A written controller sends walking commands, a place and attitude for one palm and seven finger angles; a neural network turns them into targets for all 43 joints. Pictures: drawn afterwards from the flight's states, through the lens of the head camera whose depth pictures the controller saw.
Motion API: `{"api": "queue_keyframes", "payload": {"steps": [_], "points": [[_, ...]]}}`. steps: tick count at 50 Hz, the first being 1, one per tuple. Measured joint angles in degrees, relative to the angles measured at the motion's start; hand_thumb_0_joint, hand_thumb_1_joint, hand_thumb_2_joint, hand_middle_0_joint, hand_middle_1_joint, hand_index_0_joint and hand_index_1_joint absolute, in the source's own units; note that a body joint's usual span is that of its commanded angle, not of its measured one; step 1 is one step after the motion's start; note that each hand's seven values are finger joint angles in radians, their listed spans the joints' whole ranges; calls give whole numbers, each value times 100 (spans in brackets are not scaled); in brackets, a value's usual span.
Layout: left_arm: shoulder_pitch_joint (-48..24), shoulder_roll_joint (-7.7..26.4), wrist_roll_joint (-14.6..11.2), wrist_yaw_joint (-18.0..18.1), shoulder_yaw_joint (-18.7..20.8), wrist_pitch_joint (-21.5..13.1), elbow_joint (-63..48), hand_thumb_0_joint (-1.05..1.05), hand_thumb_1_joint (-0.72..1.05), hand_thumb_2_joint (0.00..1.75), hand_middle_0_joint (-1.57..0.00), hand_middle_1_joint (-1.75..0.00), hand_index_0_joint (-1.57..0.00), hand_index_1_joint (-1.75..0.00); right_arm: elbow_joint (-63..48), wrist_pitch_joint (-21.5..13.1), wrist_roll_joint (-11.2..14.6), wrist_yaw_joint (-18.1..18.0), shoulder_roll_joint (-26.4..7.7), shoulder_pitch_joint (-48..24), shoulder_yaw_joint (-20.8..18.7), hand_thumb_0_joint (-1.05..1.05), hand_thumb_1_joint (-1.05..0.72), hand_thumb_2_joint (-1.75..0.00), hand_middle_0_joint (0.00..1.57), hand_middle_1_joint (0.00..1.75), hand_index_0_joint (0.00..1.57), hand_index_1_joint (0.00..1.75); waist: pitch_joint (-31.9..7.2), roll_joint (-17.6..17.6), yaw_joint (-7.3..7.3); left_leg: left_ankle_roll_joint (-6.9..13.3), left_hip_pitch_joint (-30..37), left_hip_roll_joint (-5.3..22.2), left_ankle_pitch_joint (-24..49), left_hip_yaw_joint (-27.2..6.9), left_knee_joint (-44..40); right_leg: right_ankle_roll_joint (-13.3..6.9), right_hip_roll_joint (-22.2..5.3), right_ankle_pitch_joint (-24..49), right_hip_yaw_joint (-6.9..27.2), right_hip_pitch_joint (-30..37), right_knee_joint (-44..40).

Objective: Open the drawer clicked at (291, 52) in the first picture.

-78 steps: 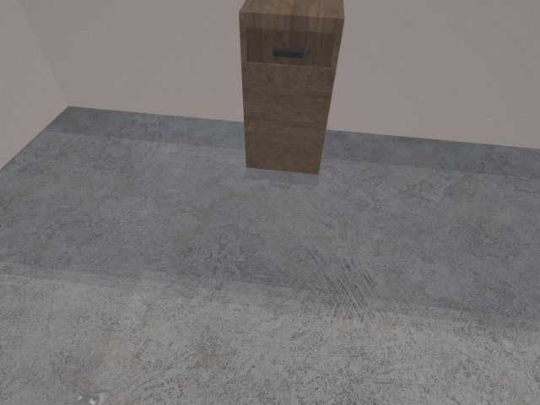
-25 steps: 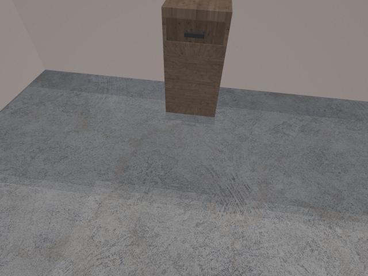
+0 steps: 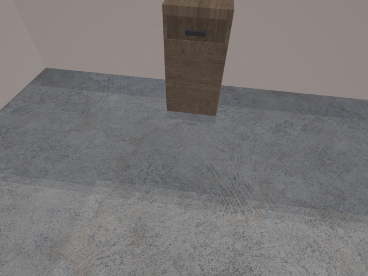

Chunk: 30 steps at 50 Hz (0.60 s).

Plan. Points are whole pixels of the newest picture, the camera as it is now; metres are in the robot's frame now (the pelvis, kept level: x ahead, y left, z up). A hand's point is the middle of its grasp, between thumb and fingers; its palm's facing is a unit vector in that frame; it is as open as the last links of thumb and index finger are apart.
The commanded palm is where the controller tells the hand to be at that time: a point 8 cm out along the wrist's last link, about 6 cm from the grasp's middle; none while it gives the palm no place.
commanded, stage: walk to a spot facing it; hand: left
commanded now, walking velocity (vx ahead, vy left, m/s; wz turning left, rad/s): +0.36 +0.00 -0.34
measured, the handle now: (195, 31) +1.45 +0.01 -0.09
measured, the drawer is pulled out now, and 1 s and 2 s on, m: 0.00 0.00 0.00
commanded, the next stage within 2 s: turn to face it in 1.36 s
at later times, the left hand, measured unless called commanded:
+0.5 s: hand out of the picture +0.13 +0.14 -0.19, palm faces -0.07 -0.98 -0.21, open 7.4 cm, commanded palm none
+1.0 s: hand (143, 218) +0.32 +0.14 -0.20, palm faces -0.11 -0.99 -0.13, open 7.4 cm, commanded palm none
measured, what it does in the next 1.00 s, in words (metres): walks ahead: right foot, then left foot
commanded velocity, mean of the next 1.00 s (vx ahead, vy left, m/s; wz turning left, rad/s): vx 0.37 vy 0.00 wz -0.17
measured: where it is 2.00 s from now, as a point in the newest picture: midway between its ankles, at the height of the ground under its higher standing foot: (208, 199)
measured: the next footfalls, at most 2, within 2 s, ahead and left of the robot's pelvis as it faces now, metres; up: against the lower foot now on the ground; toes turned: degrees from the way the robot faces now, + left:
right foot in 0.42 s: +0.12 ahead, -0.12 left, +0.00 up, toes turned -12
left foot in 0.90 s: +0.48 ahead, +0.02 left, +0.00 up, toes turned -2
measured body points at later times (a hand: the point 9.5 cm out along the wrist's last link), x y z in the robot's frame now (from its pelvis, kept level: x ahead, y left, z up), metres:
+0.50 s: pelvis +0.11 -0.04 -0.02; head +0.13 -0.05 +0.43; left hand +0.14 +0.19 -0.17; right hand +0.01 -0.26 -0.18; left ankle +0.03 +0.11 -0.70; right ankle +0.08 -0.12 -0.75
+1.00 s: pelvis +0.36 -0.03 -0.02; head +0.38 -0.01 +0.42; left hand +0.33 +0.20 -0.19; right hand +0.42 -0.26 -0.16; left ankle +0.44 +0.02 -0.75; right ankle +0.19 -0.12 -0.63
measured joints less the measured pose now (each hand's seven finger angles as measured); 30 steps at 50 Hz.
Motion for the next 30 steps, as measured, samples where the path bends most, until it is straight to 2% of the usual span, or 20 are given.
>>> {"api": "queue_keyframes", "payload": {"steps": [4, 9, 14, 18, 20, 21, 22, 24, 26, 28, 30], "points": [[122, -94, 10, 41, 7, 58, 5, 1, 91, 90, -20, -30, -20, -30, 0, 45, -48, -22, 84, 70, 11, 1, -90, -90, 20, 30, 21, 30, -118, 3, 26, -14, -29, 33, -130, 57, 144, -4, 31, -96, 53, -46, 125], [604, -354, 54, -62, 48, 141, -9, 1, 91, 90, -20, -30, -20, -30, -32, 76, -102, 15, 347, 453, 1, 1, -90, -90, 20, 29, 20, 30, -356, -6, 67, 19, -120, 110, -768, 213, 630, -79, 113, -528, 200, -170, 528], [1092, -610, 55, -129, 107, 113, 12, 1, 91, 90, -20, -30, -20, -30, -39, -31, -88, 7, 626, 889, -40, 1, -90, -90, 20, 30, 21, 30, -336, -92, 55, 7, -94, 151, -1023, 414, 1019, -156, 157, -977, 367, -358, 1217], [1275, -807, 61, -148, 142, 130, 60, 1, 91, 90, -20, -30, -20, -30, -18, -166, -79, -32, 798, 1222, -122, 1, -90, -90, 20, 30, 21, 30, -224, -105, 2, -63, 229, 222, -1266, 701, 904, -186, 22, -1473, -11, -822, 2137], [1209, -895, 56, -167, 166, 88, 26, 1, 91, 90, -20, -30, -20, -30, 23, -208, -92, -58, 831, 1385, -146, 1, -90, -90, 20, 30, 21, 30, -98, -10, -80, -134, 394, 310, -1348, 747, 847, -196, -33, -1502, -245, -953, 2018], [1157, -927, 59, -181, 184, 29, -26, 1, 91, 90, -20, -30, -20, -30, 55, -208, -95, -67, 833, 1476, -148, 1, -90, -90, 20, 30, 21, 30, -27, 67, -109, -175, 407, 384, -1451, 724, 961, -217, -30, -1235, -361, -908, 1696], [1098, -935, 70, -182, 207, -67, -86, 1, 91, 90, -20, -30, -20, -30, 114, -192, -75, -66, 850, 1565, -151, 1, -90, -90, 20, 30, 21, 30, 33, 122, -127, -141, 273, 472, -1571, 706, 1349, -254, -15, -777, -470, -849, 1595], [1025, -944, 39, -107, 248, -273, -179, 1, 91, 90, -20, -30, -20, -30, 293, -77, -52, -37, 906, 1632, -137, 1, -90, -90, 20, 30, 21, 30, 92, 139, -72, -18, -271, 505, -1706, 564, 2730, -345, 29, -924, -591, -713, 1681], [1078, -960, 17, -29, 263, -381, -229, 1, 91, 90, -20, -30, -20, -30, 399, -8, -53, -12, 944, 1592, -161, 1, -90, -90, 20, 30, 20, 30, 59, 75, 37, 58, -848, 462, -1504, 524, 3871, -402, 74, -1116, -583, -422, 1415], [1194, -1009, 28, 27, 251, -400, -210, 1, 91, 90, -20, -30, -20, -30, 361, 6, -75, -1, 936, 1425, -212, 1, -90, -90, 20, 30, 20, 30, 19, 20, 99, 55, -1382, 480, -1161, 580, 4414, -386, 114, -1030, -501, -120, 988], [1327, -1094, 47, 57, 217, -400, -125, 1, 91, 90, -20, -30, -20, -30, 210, -12, -95, 11, 901, 1181, -266, 1, -90, -90, 20, 29, 20, 30, 0, 11, 77, 6, -1862, 541, -821, 618, 4507, -398, 152, -907, -419, 173, 549]]}}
